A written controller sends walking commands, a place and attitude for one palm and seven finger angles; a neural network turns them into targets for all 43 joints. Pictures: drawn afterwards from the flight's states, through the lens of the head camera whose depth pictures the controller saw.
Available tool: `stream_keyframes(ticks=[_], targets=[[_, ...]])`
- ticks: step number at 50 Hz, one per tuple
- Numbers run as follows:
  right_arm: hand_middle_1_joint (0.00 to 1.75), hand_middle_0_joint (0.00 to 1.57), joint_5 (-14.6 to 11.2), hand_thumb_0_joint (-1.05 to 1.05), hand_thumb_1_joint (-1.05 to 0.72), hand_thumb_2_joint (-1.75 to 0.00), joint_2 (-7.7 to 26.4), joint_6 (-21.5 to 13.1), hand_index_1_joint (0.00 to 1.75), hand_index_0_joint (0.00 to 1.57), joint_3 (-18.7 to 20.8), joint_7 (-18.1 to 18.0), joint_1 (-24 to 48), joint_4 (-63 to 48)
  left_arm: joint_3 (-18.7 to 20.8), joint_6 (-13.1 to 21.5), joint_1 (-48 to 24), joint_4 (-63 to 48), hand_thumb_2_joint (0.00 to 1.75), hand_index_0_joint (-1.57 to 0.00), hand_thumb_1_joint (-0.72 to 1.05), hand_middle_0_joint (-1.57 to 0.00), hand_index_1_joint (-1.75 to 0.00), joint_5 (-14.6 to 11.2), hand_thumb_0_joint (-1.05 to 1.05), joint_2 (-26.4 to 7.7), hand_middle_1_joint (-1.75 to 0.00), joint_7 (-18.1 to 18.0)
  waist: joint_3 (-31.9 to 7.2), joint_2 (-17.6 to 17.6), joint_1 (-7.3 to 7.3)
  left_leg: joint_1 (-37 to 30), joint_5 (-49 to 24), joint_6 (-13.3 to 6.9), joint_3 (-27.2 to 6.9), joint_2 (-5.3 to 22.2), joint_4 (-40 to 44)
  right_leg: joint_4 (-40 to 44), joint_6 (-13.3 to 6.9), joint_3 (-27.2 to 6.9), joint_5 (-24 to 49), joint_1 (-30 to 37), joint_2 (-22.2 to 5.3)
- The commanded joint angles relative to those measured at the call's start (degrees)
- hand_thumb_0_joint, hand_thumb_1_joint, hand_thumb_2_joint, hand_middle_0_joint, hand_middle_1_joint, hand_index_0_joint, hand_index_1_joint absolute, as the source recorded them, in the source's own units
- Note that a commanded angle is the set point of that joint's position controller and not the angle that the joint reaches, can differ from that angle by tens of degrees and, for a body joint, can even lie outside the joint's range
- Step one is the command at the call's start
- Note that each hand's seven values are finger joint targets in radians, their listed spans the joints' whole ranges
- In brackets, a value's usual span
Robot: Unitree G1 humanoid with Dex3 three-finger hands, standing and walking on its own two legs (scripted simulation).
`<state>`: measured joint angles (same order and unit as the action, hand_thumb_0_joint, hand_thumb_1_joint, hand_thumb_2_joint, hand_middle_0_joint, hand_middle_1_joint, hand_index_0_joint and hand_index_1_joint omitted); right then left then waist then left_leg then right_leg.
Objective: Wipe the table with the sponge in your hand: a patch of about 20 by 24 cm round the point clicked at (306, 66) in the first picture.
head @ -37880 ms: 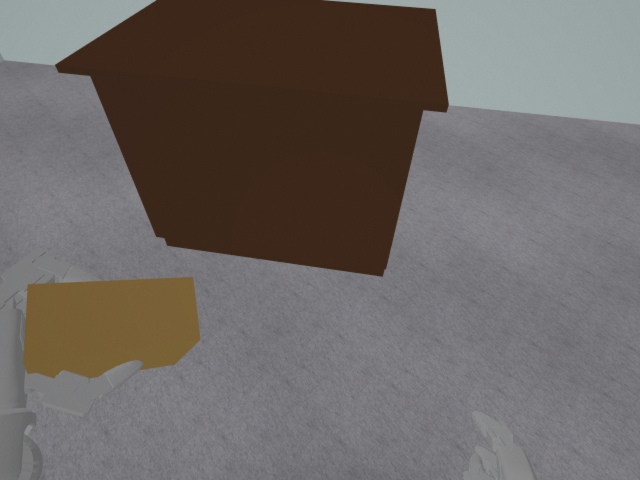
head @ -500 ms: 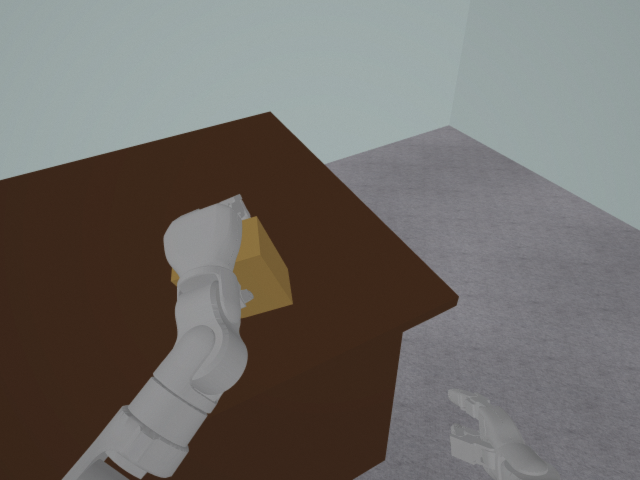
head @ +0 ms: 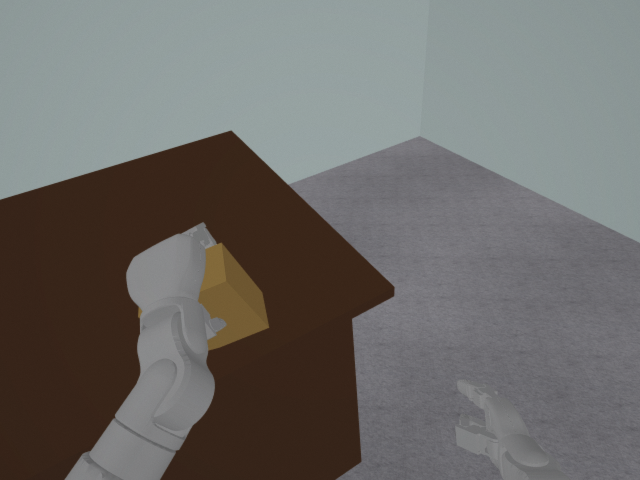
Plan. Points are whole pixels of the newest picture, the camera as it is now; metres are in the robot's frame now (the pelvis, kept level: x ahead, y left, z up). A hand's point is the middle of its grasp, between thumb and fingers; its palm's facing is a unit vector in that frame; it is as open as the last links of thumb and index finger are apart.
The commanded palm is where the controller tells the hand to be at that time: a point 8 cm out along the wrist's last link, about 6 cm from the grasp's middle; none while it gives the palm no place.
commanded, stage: slide back across to the middle lane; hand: left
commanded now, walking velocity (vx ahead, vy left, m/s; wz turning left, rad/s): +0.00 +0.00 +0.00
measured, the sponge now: (216, 310) +0.31 +0.18 +0.09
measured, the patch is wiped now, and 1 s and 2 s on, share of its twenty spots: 1.00 1.00 1.00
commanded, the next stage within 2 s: bring the hand home and regain balance in 0.74 s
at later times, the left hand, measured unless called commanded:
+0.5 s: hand (167, 307) +0.27 +0.22 +0.14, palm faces +0.10 -0.13 -0.99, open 10.1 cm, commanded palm +0.21 +0.24 +0.19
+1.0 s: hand (226, 282) +0.28 +0.14 +0.17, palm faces +0.42 -0.63 -0.65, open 10.4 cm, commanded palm +0.19 +0.16 +0.19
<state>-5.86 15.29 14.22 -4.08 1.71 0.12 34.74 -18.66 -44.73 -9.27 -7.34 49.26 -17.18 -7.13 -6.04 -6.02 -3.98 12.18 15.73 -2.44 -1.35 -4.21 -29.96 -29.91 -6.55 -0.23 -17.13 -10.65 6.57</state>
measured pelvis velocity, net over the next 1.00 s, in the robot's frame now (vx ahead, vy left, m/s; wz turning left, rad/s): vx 0.01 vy -0.14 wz -0.07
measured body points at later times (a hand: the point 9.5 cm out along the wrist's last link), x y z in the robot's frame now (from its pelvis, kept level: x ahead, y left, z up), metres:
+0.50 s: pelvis +0.00 -0.06 +0.00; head -0.04 -0.14 +0.44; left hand +0.26 +0.22 +0.20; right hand +0.23 -0.30 -0.08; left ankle +0.01 +0.11 -0.72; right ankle -0.01 -0.05 -0.73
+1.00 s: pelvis +0.01 -0.14 -0.03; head +0.01 -0.23 +0.42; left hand +0.26 +0.17 +0.21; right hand +0.21 -0.39 -0.12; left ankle +0.05 +0.07 -0.73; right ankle -0.01 -0.20 -0.63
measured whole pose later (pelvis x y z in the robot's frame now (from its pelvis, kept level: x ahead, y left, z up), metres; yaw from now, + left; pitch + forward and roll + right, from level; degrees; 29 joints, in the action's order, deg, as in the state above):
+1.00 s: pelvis +0.01 -0.14 -0.03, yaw -4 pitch -2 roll +4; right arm -1.6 16.1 4.1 1.1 -2.3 -8.1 26.1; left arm 24.3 -9.9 9.6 -8.0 0.5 -29.6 -4.5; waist 2.4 -7.3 -1.2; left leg 17.3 20.6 0.2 -9.8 -1.1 -38.5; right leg -83.3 2.0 -4.4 -26.3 -34.5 9.6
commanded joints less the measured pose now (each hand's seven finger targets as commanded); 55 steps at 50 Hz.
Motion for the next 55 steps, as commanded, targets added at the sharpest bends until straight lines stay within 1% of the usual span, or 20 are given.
stream_keyframes(ticks=[1,27,29,32,34,37,40,42,43,44,45,46,47,48,50,51,52,53,54,55], targets=[[0.3,0.2,0.0,0.0,-0.9,-0.9,4.5,-3.6,0.3,0.2,2.1,-1.6,16.2,-10.1,7.7,0.2,-8.4,-6.7,1.3,-1.2,0.1,-1.2,-1.6,-2.4,0.0,-9.0,-1.6,1.9,-4.8,8.9,-0.72,1.8,-9.3,-1.0,-1.2,2.4,3.7,7.3,3.7,-8.7,12.9,5.9,-4.9],[0.3,0.2,2.1,0.0,-0.9,-0.9,5.1,-11.5,0.3,0.2,2.1,-5.2,14.1,-10.0,33.8,13.8,12.7,-8.5,1.3,-1.2,0.1,-1.2,-1.6,-4.8,0.0,-33.6,-1.6,9.5,-4.6,9.3,-3.7,12.0,2.5,-0.1,-4.9,-0.7,-10.5,4.7,14.1,-23.5,31.2,10.3,-12.2],[0.3,0.2,2.0,0.0,-0.9,-0.9,5.5,-11.6,0.3,0.2,2.4,-5.3,13.0,-9.4,36.3,15.2,13.6,-7.6,1.3,-1.2,0.1,-1.2,-1.6,-5.3,0.0,-35.3,-1.6,9.3,-4.7,8.9,-3.73,11.9,3.1,-0.6,-5.0,-0.9,-11.4,4.1,10.2,-22.1,32.1,9.4,-11.3],[0.3,0.2,2.1,0.0,-0.9,-0.9,5.7,-12.1,0.3,0.2,2.6,-5.8,12.0,-9.8,37.5,17.5,14.5,-7.4,1.3,-1.2,0.1,-1.2,-1.6,-6.8,0.0,-35.9,-1.6,9.0,-2.4,7.3,-3.13,13.8,4.0,-0.6,-6.0,-1.1,-14.0,5.1,14.7,-24.6,30.7,7.2,-12.3],[0.3,0.2,2.1,0.0,-0.9,-0.9,6.1,-12.2,0.3,0.2,2.9,-6.1,11.0,-9.4,38.0,18.3,12.6,-5.8,1.3,-1.2,0.1,-1.2,-1.6,-6.8,0.0,-36.2,-1.6,9.0,-2.3,5.4,-2.62,13.3,3.8,-0.9,-6.1,-0.9,-14.0,4.7,9.4,-23.0,28.6,5.0,-11.3],[0.3,0.2,2.2,0.0,-0.9,-0.9,6.3,-12.4,0.3,0.2,3.0,-6.6,10.9,-9.4,39.5,19.7,12.6,-4.9,1.3,-1.2,0.1,-1.2,-1.6,-7.0,0.0,-38.0,-1.6,9.1,-3.2,4.0,-2.65,15.9,4.7,-0.4,-7.1,-1.1,-17.2,4.2,15.6,-27.5,33.1,6.7,-13.6],[0.3,0.2,2.3,0.0,-0.9,-0.9,6.8,-12.2,0.3,0.2,2.9,-6.7,10.0,-9.7,42.2,21.0,13.4,-3.3,1.3,-1.2,0.1,-1.2,-1.6,-7.7,0.0,-40.5,-1.6,9.8,-4.3,4.0,-2.57,17.3,6.4,-0.4,-7.3,-0.8,-19.3,2.1,10.5,-26.7,38.7,7.8,-14.1],[0.3,0.2,2.9,0.0,-0.9,-0.9,7.1,-12.3,0.3,0.2,2.7,-7.1,9.3,-9.7,44.5,22.7,13.3,-1.4,1.3,-1.2,0.1,-1.2,-1.6,-8.7,0.0,-42.9,-1.6,10.6,-3.5,5.5,-1.86,21.3,9.3,0.7,-7.9,-1.2,-23.6,0.8,19.1,-31.0,46.7,10.9,-17.2],[0.3,0.2,0.1,0.0,-0.9,-0.9,3.0,-11.5,0.3,0.2,5.4,-6.8,-3.4,-15.0,50.1,34.6,-20.2,-25.7,1.3,-1.2,0.1,-1.2,-1.6,-50.4,0.0,-35.2,-1.6,7.2,2.2,8.5,5.76,0.1,7.0,-1.0,-0.3,-2.4,-16.2,9.0,30.0,-15.0,53.6,-4.6,-10.7],[0.3,0.2,-1.1,0.0,-0.9,-0.9,3.4,-13.3,0.3,0.2,4.5,-6.3,-7.5,-9.1,47.5,35.8,-3.6,-7.3,1.3,-1.2,0.1,-1.2,-1.6,-50.6,0.0,-33.4,-1.6,5.1,0.6,5.9,9.09,-21.3,1.4,-5.9,3.3,0.2,-2.6,-8.5,31.9,-0.8,63.1,-19.2,-1.7],[0.3,0.2,0.5,0.0,-0.9,-0.9,7.8,-13.6,0.3,0.2,6.9,-6.2,-6.6,-11.6,40.9,35.6,8.3,-6.2,1.3,-1.2,0.1,-1.2,-1.6,-53.0,0.0,-19.7,-1.6,3.6,-3.8,-13.7,12.12,-24.5,-2.0,-14.4,-18.1,18.0,9.6,-51.8,28.6,-1.3,40.0,-27.8,3.0],[0.3,0.2,4.7,0.0,-0.9,-0.9,7.0,-12.9,0.3,0.2,7.4,-4.8,-2.5,-15.7,38.9,36.7,13.6,-10.6,1.3,-1.2,0.1,-1.2,-1.6,-55.2,0.0,-13.5,-1.6,1.9,-5.2,-24.8,8.43,-7.6,-5.0,-20.0,-39.2,32.1,10.7,-91.0,18.0,-15.5,-17.7,-27.4,2.8],[0.3,0.2,6.3,0.0,-0.9,-0.9,7.5,-12.0,0.3,0.2,8.5,-3.8,-1.2,-17.1,43.2,39.6,12.3,-16.3,1.3,-1.2,0.1,-1.2,-1.6,-53.0,0.0,-18.1,-1.6,0.8,-0.6,-8.9,3.07,8.0,2.0,-8.5,-39.5,31.6,4.3,-88.4,2.4,-27.4,-18.9,-24.7,-5.2],[0.3,0.2,5.5,0.0,-0.9,-0.9,6.5,-9.5,0.3,0.2,8.9,-3.2,-8.8,-14.3,43.1,41.4,19.9,-12.9,1.3,-1.2,0.1,-1.2,-1.6,-52.9,0.0,-15.6,-1.6,1.2,5.4,4.6,1.92,9.2,5.5,-8.8,-23.2,20.5,4.1,-58.6,4.1,-16.8,-14.6,-28.6,-8.0],[0.3,0.2,3.5,0.0,-0.9,-0.9,3.4,-11.4,0.3,0.2,6.8,-5.4,-13.6,-15.7,48.0,45.2,35.8,-16.4,1.3,-1.2,0.1,-1.2,-1.6,-55.8,0.0,-17.1,-1.6,0.5,4.9,12.2,1.26,25.7,16.6,-3.2,-10.7,8.3,-6.2,-11.7,9.8,-1.3,-7.9,-4.6,-7.4],[0.3,0.2,4.0,0.0,-0.9,-0.9,4.6,-13.3,0.3,0.2,6.5,-6.4,-13.3,-16.1,55.6,47.3,36.6,-21.3,1.3,-1.2,0.1,-1.2,-1.6,-55.9,0.0,-24.8,-1.6,0.0,2.1,18.8,1.16,23.9,16.2,-1.4,-6.6,4.5,-18.3,-1.3,11.1,3.3,-0.2,-1.3,-5.2],[0.3,0.2,4.2,0.0,-0.9,-0.9,3.3,-14.5,0.3,0.2,5.5,-6.9,-10.5,-15.7,52.3,49.6,37.3,-29.7,1.3,-1.2,0.1,-1.2,-1.6,-56.0,0.0,-21.8,-1.6,1.0,-1.8,27.1,3.4,24.2,14.9,0.0,-3.9,1.5,-33.1,4.1,9.4,-2.7,4.5,-1.4,-12.1],[0.3,0.2,4.6,0.0,-0.9,-0.9,3.4,-15.7,0.3,0.2,6.1,-7.0,-9.0,-16.3,54.9,51.7,36.8,-36.2,1.3,-1.2,0.1,-1.2,-1.6,-55.4,0.0,-24.3,-1.6,0.9,-6.3,23.7,4.5,22.0,15.4,1.0,-2.1,0.9,-45.5,8.8,5.4,-15.6,6.8,-6.0,-22.7],[0.3,0.2,5.3,0.0,-0.9,-0.9,2.2,-16.7,0.3,0.2,5.3,-6.8,-9.4,-14.0,51.7,52.6,39.2,-35.3,1.3,-1.2,0.1,-1.2,-1.6,-55.9,0.0,-19.6,-1.6,1.0,-6.6,8.9,5.91,21.8,11.5,1.4,-2.9,3.5,-47.6,5.4,3.9,-15.0,20.2,-6.3,-24.9],[0.3,0.2,4.3,0.0,-0.9,-0.9,4.5,-16.9,0.3,0.2,7.2,-6.4,-10.4,-14.3,54.4,53.6,37.8,-41.2,1.3,-1.2,0.1,-1.2,-1.6,-54.8,0.0,-23.1,-1.6,0.1,-4.1,9.3,4.25,23.1,11.9,2.1,-5.7,4.5,-49.1,7.9,1.5,-28.4,18.6,-9.1,-27.9]])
